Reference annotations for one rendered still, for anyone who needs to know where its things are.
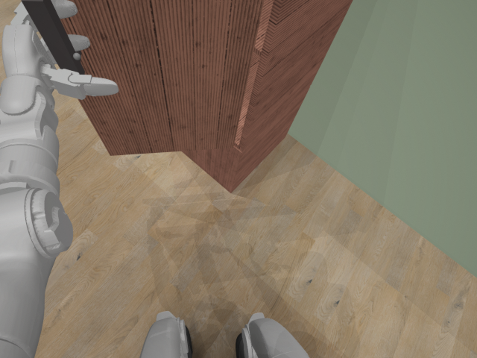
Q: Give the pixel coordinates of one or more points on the handle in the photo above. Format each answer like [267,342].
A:
[48,23]

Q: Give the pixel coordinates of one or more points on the left robot thigh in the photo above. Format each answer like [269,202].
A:
[166,339]

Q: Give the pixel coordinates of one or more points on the robot left hand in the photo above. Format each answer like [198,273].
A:
[23,53]

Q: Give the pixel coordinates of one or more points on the right robot shin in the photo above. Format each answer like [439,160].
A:
[254,317]

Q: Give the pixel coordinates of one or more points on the left robot upper arm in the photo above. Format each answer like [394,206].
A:
[34,229]

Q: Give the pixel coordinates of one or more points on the robot left forearm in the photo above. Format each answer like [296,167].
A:
[29,147]

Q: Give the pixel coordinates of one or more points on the cupboard door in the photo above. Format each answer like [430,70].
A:
[181,67]

